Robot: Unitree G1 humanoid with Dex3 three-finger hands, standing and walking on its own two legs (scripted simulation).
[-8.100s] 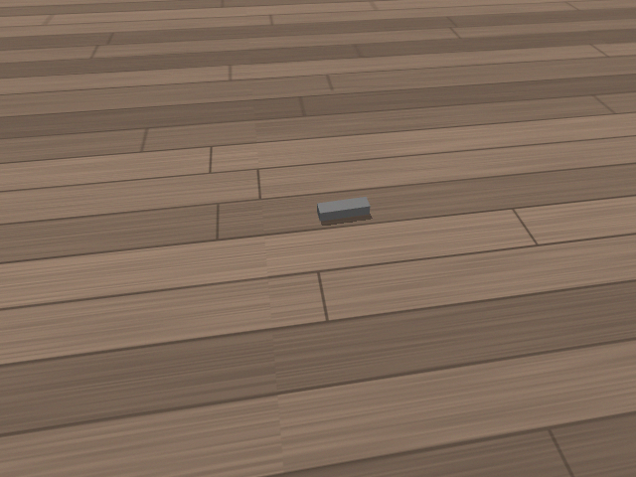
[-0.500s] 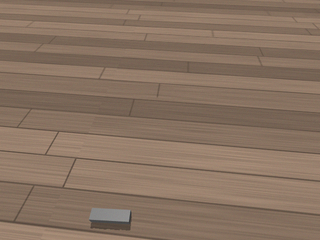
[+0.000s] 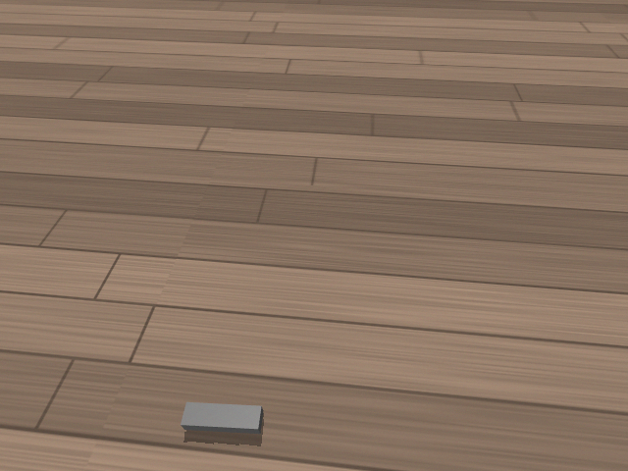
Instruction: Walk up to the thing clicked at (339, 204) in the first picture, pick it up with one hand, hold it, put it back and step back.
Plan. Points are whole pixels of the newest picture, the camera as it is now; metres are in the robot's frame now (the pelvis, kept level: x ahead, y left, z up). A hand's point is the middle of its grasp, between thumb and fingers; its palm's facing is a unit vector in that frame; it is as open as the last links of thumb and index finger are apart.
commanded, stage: walk up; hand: left
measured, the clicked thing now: (223, 417) +0.41 +0.30 -0.76
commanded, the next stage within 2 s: stand in 1.56 s
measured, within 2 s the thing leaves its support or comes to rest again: neither
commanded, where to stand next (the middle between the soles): +0.02 +0.07 m, yaw -2 degrees
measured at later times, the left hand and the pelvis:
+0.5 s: hand out of the picture +0.04 +0.37 -0.18, palm faces +0.00 -0.92 -0.38, open 7.4 cm; pelvis -0.01 +0.09 -0.02, yaw +1 degrees
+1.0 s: hand out of the picture +0.10 +0.34 -0.15, palm faces -0.05 -0.94 -0.34, open 7.4 cm; pelvis -0.01 +0.08 -0.01, yaw -1 degrees
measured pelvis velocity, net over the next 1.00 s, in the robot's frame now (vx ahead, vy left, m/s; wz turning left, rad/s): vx -0.01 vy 0.08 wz -0.02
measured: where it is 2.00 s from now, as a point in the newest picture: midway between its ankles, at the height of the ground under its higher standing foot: outside the picture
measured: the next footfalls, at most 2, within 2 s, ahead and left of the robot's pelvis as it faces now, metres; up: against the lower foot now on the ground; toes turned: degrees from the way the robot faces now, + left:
left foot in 0.26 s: +0.03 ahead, +0.23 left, +0.00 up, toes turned +1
right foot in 0.52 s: +0.02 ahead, -0.03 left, +0.00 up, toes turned +1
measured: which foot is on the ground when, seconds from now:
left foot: up 0.00-0.24, down 0.26-1.00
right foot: down 0.00-0.26, up 0.28-0.50, down 0.52-1.00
